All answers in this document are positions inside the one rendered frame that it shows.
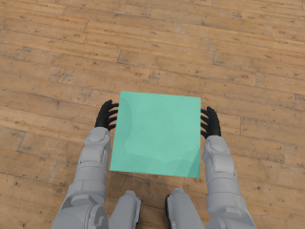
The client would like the left robot upper arm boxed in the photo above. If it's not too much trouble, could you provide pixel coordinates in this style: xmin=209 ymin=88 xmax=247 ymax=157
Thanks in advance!
xmin=51 ymin=202 xmax=110 ymax=229

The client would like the left robot hand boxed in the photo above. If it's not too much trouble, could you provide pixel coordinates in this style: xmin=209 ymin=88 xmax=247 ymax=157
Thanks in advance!
xmin=94 ymin=99 xmax=119 ymax=131

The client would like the right robot hand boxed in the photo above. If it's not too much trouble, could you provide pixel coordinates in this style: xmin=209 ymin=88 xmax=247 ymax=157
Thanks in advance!
xmin=200 ymin=106 xmax=221 ymax=139

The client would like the robot left thigh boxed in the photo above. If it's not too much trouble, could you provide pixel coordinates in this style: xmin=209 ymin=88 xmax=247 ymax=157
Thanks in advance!
xmin=108 ymin=195 xmax=141 ymax=229

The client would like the robot right shin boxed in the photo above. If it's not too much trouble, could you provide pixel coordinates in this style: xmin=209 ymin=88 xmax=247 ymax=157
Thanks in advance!
xmin=170 ymin=187 xmax=190 ymax=229

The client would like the right robot upper arm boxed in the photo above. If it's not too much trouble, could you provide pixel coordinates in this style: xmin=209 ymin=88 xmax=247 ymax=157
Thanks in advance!
xmin=205 ymin=216 xmax=255 ymax=229

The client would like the left robot forearm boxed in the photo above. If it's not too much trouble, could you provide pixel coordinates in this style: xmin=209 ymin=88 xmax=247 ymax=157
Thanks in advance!
xmin=51 ymin=127 xmax=112 ymax=229

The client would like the carton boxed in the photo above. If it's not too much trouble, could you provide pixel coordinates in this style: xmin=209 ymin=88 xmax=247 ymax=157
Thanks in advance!
xmin=110 ymin=91 xmax=201 ymax=178

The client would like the right robot forearm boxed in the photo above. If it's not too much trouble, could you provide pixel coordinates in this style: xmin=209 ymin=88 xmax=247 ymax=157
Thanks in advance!
xmin=201 ymin=135 xmax=257 ymax=229

